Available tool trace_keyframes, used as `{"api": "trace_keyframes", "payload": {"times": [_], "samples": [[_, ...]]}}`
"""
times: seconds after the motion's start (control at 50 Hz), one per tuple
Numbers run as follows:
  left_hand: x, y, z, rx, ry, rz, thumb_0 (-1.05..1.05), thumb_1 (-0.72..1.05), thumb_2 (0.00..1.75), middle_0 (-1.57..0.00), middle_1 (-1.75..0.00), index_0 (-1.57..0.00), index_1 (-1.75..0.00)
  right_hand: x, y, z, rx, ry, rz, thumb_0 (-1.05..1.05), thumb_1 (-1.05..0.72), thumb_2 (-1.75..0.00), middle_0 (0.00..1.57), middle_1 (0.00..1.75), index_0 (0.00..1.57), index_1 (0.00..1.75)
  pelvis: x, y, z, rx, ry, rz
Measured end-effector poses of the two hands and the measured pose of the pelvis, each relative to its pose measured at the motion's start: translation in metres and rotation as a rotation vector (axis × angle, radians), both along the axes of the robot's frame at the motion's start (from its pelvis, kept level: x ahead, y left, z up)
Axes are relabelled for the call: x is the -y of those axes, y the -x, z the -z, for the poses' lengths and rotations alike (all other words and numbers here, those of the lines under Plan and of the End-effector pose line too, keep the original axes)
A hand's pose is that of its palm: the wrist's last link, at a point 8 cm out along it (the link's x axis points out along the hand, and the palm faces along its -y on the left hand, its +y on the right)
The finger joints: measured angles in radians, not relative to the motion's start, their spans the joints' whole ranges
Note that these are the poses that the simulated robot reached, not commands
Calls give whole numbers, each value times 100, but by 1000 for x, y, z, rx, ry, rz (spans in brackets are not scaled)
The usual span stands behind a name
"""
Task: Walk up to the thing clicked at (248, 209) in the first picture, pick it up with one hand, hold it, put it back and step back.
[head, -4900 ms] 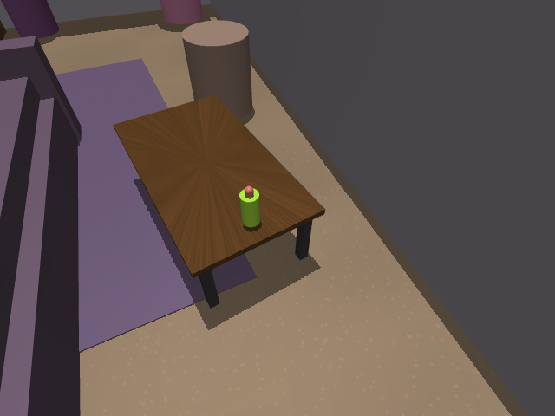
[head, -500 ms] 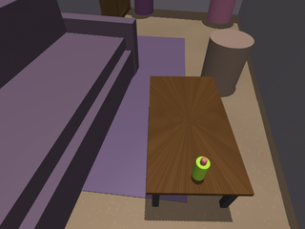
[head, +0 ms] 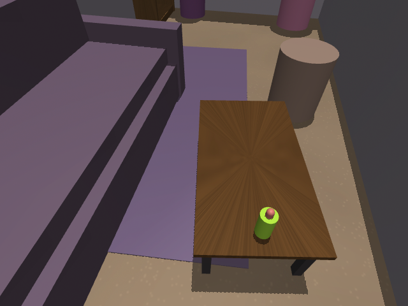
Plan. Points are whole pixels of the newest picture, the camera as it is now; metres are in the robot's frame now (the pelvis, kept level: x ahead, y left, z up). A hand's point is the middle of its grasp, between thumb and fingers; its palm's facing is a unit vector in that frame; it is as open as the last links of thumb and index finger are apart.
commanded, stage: stand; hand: right
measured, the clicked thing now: (266, 221) +0.49 -0.22 -0.38
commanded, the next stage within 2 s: none
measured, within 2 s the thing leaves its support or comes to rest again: neither
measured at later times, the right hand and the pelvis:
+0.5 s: hand out of the picture +0.07 -0.26 -0.16, palm faces -0.03 +0.94 -0.33, open 7.4 cm; pelvis +0.00 -0.01 +0.00, yaw +1 degrees
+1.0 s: hand out of the picture +0.09 -0.26 -0.16, palm faces -0.03 +0.94 -0.34, open 7.4 cm; pelvis +0.01 -0.01 +0.00, yaw +1 degrees
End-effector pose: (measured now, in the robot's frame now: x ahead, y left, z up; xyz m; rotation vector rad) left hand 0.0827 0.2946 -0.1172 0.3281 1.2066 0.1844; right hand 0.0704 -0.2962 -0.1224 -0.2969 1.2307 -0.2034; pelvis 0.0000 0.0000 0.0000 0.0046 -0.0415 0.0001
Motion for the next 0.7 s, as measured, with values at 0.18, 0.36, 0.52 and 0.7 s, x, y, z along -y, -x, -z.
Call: {"api": "trace_keyframes", "payload": {"times": [0.18, 0.36, 0.52, 0.7], "samples": [[0, 14, 1, -25, -6, -19, 1, 90, 90, -20, -30, -21, -30, 2, 1, 2, -11, -4, -11, 0, -90, -90, 21, 30, 20, 30, 3, 0, 0, -1, 1, -5], [2, 18, 1, -32, -5, -25, 1, 90, 90, -20, -30, -21, -30, 5, 1, 2, -13, 0, -16, 0, -90, -90, 21, 30, 20, 30, 5, -1, 0, -1, 2, -8], [4, 14, 0, -23, -3, -26, 1, 90, 90, -20, -30, -21, -30, 6, 1, 2, -14, 1, -22, 0, -90, -90, 21, 30, 20, 30, 6, -2, 0, -5, 1, -10], [5, 11, 1, -38, -4, -23, 1, 90, 90, -20, -30, -21, -30, 7, 0, 4, -33, -1, -21, 0, -90, -90, 21, 30, 20, 30, 7, -8, 1, -14, 2, -9]]}}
